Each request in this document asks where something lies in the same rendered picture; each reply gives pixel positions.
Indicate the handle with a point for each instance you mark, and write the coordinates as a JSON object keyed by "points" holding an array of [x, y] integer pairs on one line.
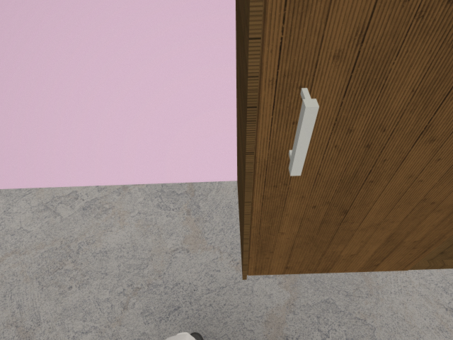
{"points": [[307, 119]]}

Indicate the wardrobe door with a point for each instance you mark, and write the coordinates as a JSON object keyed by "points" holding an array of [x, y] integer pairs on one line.
{"points": [[442, 252], [376, 189]]}

